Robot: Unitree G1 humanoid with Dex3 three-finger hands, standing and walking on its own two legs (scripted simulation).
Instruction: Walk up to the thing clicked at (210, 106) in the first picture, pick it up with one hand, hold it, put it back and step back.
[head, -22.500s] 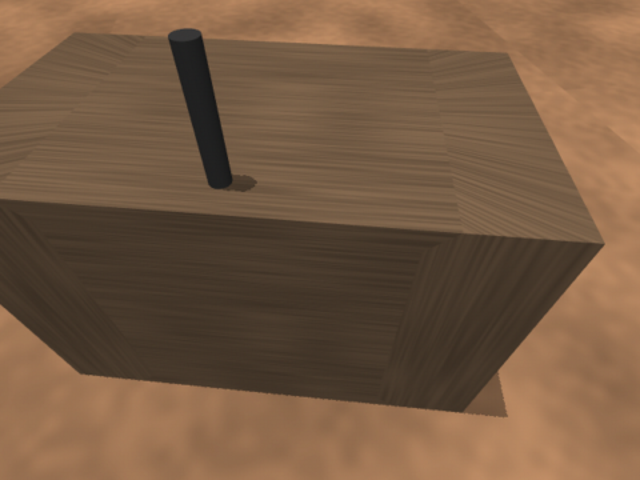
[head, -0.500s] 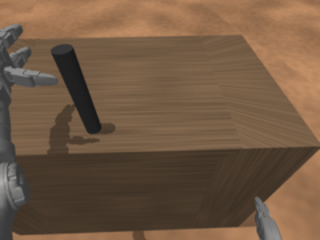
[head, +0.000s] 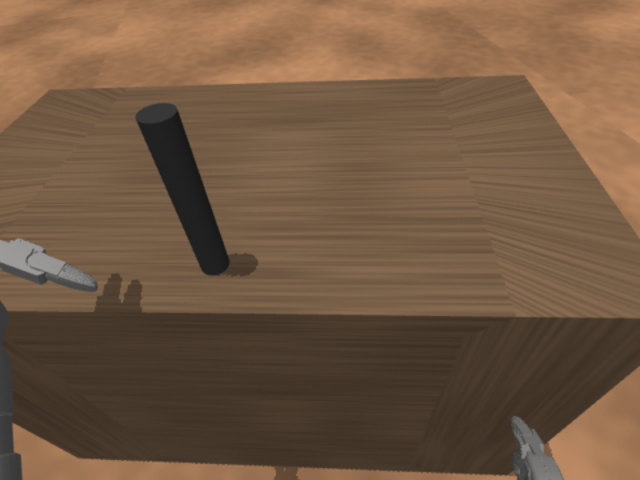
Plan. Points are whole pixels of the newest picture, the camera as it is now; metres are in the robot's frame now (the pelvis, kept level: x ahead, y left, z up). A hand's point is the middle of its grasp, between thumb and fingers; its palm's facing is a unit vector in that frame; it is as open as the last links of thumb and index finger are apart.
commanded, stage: sink last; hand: left
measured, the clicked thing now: (191, 202) +0.42 +0.19 +0.15
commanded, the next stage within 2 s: home in 0.66 s
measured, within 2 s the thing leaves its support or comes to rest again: neither
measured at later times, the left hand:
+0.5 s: hand (47, 389) +0.16 +0.22 +0.20, palm faces +0.40 -0.79 -0.47, open 17.5 cm
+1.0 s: hand (61, 387) +0.17 +0.23 +0.17, palm faces +0.37 -0.84 -0.40, open 17.6 cm
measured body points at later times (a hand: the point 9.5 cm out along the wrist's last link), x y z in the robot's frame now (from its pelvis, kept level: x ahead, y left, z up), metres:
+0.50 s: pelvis -0.02 -0.02 +0.00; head -0.02 -0.06 +0.45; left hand +0.13 +0.26 +0.22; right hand +0.16 -0.28 -0.09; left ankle -0.02 +0.12 -0.74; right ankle +0.00 -0.14 -0.74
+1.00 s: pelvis -0.02 -0.01 +0.00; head -0.02 -0.03 +0.45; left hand +0.14 +0.27 +0.19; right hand +0.15 -0.25 -0.08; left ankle -0.02 +0.12 -0.74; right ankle +0.00 -0.14 -0.74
